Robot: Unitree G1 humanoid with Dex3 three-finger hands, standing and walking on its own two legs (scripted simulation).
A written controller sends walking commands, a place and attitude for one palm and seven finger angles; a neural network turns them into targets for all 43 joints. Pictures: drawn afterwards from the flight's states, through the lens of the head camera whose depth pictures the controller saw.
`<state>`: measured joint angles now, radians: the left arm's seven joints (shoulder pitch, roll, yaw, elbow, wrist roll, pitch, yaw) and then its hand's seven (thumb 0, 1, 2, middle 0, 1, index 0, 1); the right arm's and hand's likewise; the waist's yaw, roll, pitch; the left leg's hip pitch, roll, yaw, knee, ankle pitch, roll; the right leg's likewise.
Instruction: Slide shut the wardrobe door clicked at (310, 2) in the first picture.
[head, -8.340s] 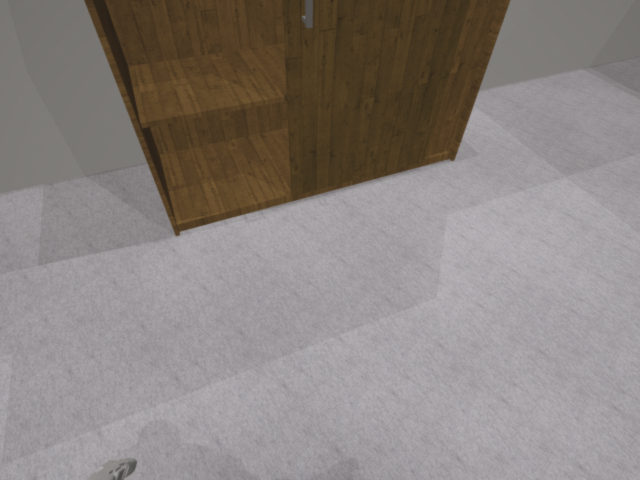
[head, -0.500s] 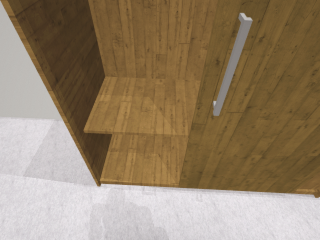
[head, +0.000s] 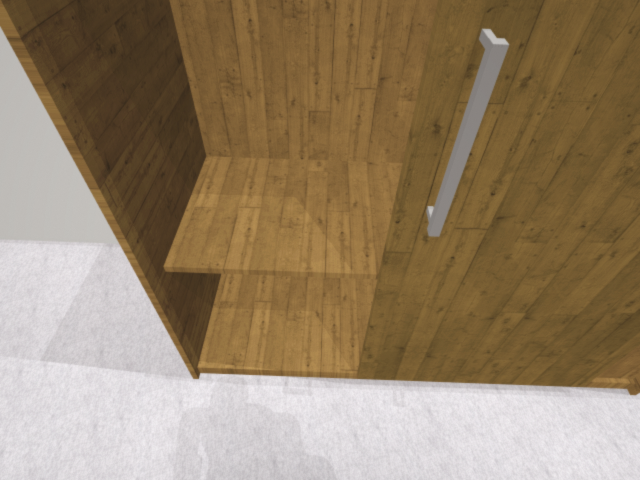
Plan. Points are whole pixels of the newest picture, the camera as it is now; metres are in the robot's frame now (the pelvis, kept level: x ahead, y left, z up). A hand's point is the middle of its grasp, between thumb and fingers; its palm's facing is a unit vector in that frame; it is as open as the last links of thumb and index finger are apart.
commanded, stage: shuffle to correct the standing spot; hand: right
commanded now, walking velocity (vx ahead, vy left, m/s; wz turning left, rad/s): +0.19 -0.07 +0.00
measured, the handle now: (456, 149) +0.53 -0.16 +0.16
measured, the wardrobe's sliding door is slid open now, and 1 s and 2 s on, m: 0.51 0.51 0.51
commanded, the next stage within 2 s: come to a stop and stand still in 0.10 s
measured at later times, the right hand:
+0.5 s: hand out of the picture +0.11 -0.21 -0.18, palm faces +0.06 +0.97 -0.24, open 7.3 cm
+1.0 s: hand out of the picture +0.06 -0.21 -0.18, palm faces +0.04 +0.97 -0.22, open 7.3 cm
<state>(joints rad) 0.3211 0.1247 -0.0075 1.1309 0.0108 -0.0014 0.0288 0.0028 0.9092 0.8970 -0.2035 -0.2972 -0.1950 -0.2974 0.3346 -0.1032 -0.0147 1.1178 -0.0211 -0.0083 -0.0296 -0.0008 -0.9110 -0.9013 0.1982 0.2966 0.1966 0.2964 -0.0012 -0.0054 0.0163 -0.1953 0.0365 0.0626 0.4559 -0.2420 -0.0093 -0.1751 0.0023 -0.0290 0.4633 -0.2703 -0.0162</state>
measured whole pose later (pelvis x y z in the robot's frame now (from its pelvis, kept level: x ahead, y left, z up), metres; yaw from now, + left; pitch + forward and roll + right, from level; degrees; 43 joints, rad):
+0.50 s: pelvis +0.07 -0.02 -0.01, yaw -2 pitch +0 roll +0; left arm 0.37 0.10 0.01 1.13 0.00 0.01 0.05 0.00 0.91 0.90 -0.21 -0.30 -0.20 -0.30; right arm 0.21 -0.17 -0.05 1.05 -0.01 -0.01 -0.04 0.01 -0.94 -0.90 0.20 0.30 0.20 0.30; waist 0.03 -0.01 0.08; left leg -0.29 0.04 0.08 0.57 -0.28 0.00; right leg -0.16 0.03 -0.03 0.60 -0.40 -0.02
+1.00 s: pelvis +0.05 -0.03 -0.01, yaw -2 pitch -1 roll +0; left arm 0.18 0.18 0.01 0.98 0.01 -0.01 0.03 0.00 0.91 0.90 -0.20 -0.30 -0.20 -0.30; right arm 0.27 -0.17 0.01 1.06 -0.01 -0.01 -0.05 0.00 -0.92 -0.90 0.20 0.30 0.20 0.30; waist 0.02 -0.01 0.04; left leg -0.22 0.01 0.03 0.53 -0.29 0.00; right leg -0.20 0.00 -0.06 0.53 -0.32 -0.03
